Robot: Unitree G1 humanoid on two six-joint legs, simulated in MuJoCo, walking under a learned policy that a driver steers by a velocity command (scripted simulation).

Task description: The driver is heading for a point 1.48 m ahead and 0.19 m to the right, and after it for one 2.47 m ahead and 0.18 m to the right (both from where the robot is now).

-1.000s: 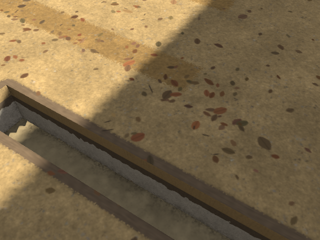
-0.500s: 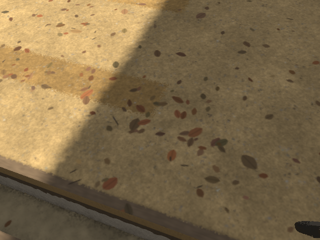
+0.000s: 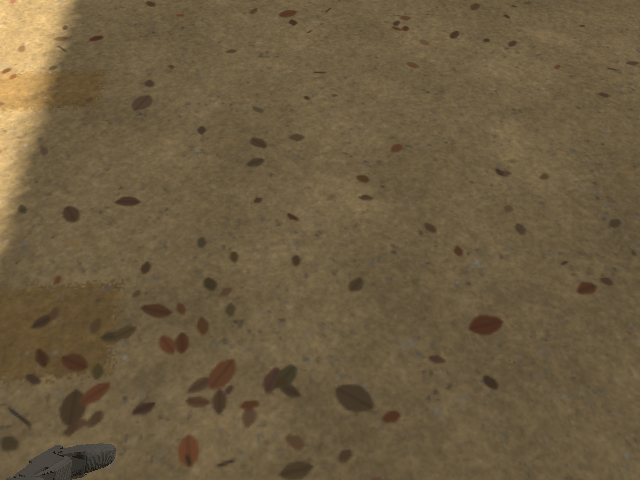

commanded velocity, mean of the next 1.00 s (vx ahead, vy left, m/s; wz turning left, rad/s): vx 0.25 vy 0.00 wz -0.38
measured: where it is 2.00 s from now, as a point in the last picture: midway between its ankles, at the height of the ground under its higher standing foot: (390, 349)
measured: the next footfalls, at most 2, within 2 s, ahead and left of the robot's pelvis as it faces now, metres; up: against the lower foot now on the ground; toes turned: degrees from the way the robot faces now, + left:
right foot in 0.18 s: +0.39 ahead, -0.15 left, +0.00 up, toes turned -6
left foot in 0.66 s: +0.65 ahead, -0.07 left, +0.00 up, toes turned -23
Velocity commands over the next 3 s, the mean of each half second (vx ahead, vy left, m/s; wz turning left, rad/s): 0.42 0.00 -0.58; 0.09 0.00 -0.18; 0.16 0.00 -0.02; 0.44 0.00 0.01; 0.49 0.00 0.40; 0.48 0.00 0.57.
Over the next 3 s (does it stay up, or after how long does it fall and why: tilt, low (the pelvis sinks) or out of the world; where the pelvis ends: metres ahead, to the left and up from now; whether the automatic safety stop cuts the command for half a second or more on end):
stays up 1.37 -0.37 0.00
